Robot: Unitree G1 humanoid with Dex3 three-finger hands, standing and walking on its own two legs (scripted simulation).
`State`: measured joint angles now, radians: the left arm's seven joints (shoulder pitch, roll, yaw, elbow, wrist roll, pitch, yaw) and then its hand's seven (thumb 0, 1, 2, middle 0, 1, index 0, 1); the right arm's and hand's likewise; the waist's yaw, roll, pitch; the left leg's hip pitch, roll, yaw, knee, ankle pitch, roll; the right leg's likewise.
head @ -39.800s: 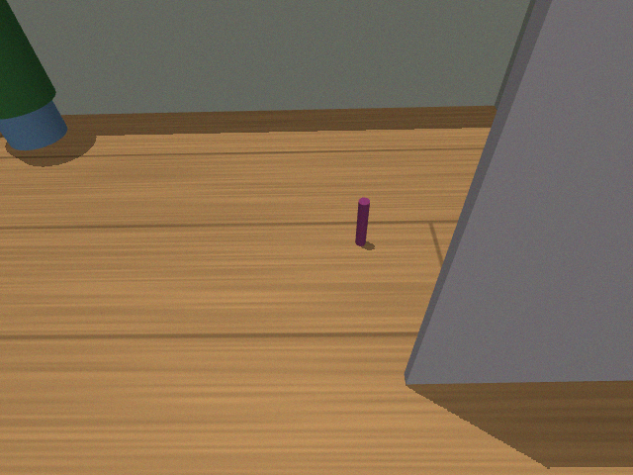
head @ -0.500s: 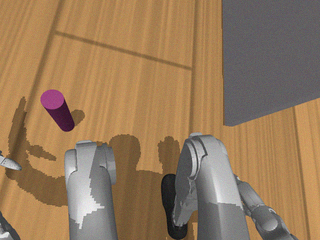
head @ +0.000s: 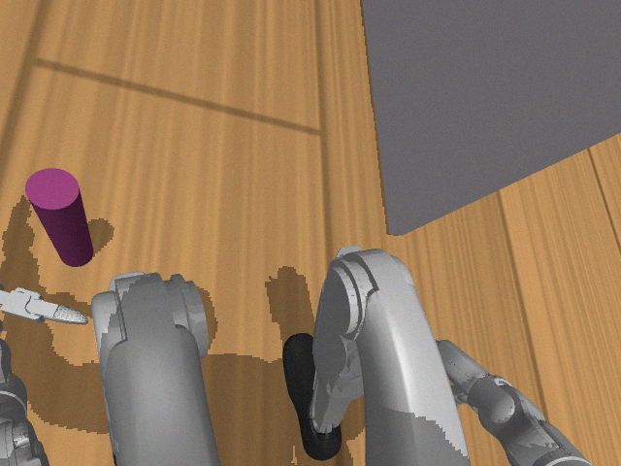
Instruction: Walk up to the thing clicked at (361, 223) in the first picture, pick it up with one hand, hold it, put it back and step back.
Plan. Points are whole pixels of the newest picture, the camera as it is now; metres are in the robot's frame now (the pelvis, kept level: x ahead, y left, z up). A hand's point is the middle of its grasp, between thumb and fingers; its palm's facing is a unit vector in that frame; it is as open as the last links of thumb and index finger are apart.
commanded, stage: close in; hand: left
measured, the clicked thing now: (67, 227) +0.42 +0.24 -0.16
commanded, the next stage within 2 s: close in 0.54 s
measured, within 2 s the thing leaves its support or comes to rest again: leaves its support in 1.76 s
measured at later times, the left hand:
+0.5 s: hand (58, 247) +0.39 +0.25 -0.15, palm faces +0.19 -0.98 +0.00, open 17.0 cm
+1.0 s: hand (72, 238) +0.40 +0.24 -0.15, palm faces +0.19 -0.98 -0.01, open 11.9 cm
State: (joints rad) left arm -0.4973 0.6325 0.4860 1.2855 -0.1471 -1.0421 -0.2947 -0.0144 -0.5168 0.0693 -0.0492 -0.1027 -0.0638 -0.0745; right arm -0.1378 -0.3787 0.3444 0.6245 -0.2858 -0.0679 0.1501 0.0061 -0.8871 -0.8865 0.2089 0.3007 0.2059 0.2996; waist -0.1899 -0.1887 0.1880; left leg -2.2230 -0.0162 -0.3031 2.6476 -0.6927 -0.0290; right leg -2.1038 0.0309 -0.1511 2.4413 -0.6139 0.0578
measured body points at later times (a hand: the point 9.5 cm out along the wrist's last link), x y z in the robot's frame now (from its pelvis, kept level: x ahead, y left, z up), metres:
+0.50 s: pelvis +0.00 +0.00 +0.00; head +0.20 +0.17 +0.36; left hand +0.37 +0.30 -0.15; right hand +0.17 -0.24 -0.04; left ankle +0.08 +0.13 -0.25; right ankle +0.14 -0.13 -0.25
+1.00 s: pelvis +0.00 +0.00 +0.00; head +0.21 +0.17 +0.36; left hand +0.39 +0.29 -0.15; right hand +0.18 -0.24 -0.04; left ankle +0.08 +0.13 -0.25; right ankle +0.14 -0.13 -0.25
